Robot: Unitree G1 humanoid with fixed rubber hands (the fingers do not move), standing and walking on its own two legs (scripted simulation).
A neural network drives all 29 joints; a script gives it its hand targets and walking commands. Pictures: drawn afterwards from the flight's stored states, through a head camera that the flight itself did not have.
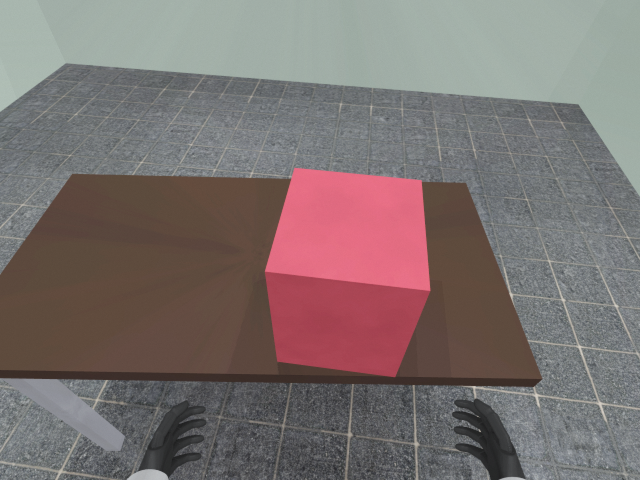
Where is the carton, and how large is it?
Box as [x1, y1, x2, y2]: [265, 168, 429, 376]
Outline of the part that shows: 294,168 265,269 277,361 394,376 429,292 421,180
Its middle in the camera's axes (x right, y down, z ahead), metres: +0.04 +0.06 +0.62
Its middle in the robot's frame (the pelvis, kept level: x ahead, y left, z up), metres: +0.43 +0.02 -0.02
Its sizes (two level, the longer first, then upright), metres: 0.210 0.200 0.250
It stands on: a table, 0.63 m high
